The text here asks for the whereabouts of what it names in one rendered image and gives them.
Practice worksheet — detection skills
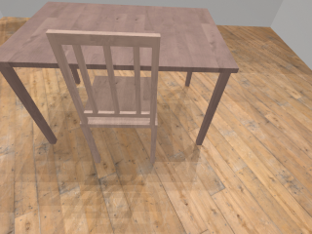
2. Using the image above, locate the chair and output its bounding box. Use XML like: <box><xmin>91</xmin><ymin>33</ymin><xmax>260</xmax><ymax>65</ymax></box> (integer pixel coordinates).
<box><xmin>46</xmin><ymin>29</ymin><xmax>161</xmax><ymax>164</ymax></box>

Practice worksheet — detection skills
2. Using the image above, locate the table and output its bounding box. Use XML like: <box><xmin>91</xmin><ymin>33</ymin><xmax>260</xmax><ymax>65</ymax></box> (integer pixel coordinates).
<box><xmin>0</xmin><ymin>1</ymin><xmax>239</xmax><ymax>145</ymax></box>

